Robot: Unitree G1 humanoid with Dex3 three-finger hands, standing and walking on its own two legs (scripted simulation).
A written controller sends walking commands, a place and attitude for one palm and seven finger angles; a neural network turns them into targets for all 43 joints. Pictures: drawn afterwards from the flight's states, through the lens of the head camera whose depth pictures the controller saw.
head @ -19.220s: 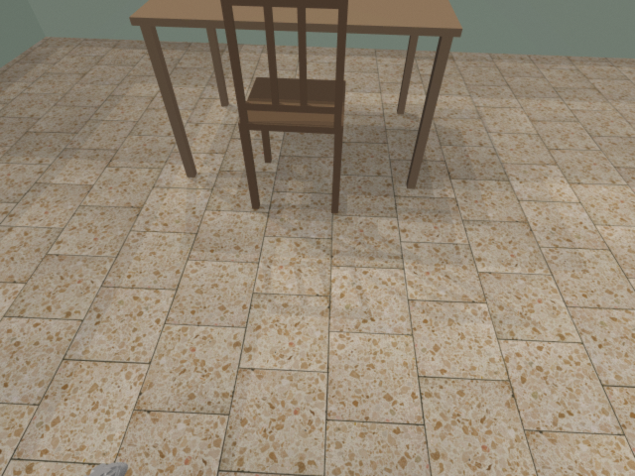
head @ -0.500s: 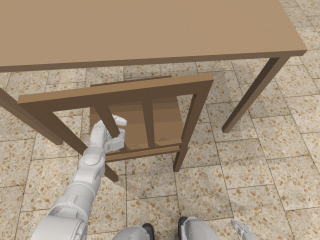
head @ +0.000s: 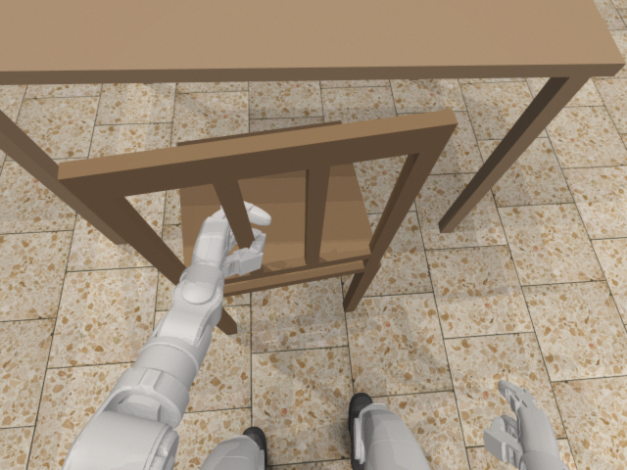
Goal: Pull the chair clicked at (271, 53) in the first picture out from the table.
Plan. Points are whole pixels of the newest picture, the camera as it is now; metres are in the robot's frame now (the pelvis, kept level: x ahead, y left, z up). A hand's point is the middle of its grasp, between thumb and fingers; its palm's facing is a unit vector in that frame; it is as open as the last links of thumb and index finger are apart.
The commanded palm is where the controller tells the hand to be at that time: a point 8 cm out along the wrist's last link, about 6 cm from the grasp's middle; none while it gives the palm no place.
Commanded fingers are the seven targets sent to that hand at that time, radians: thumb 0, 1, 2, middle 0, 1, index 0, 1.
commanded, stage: step backward, pulling the chair out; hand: left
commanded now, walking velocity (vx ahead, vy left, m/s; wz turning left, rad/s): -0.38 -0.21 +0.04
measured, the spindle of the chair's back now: (243, 234) +0.41 +0.10 -0.07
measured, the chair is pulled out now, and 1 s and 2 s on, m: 0.09 0.22 0.34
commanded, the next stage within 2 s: none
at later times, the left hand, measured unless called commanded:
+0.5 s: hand (248, 291) +0.33 +0.08 -0.06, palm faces -0.12 -0.98 -0.18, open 5.6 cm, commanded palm +0.30 +0.14 -0.06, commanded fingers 0.00 0.90 0.90 -0.50 -1.45 -0.50 -1.45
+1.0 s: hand (242, 354) +0.24 +0.09 -0.06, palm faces -0.05 -0.98 -0.19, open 5.6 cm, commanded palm +0.23 +0.14 -0.06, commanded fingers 0.00 0.90 0.90 -0.50 -1.45 -0.50 -1.45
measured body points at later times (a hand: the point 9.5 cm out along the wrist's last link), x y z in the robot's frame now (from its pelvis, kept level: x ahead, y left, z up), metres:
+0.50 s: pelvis -0.05 +0.00 +0.00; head +0.07 -0.01 +0.43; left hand +0.33 +0.14 -0.05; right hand +0.02 -0.27 -0.14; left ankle -0.02 +0.14 -0.73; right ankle -0.04 -0.12 -0.74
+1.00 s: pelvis -0.12 -0.02 -0.01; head -0.02 -0.04 +0.43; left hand +0.24 +0.14 -0.05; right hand -0.01 -0.27 -0.14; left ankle -0.08 +0.13 -0.73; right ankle -0.04 -0.12 -0.74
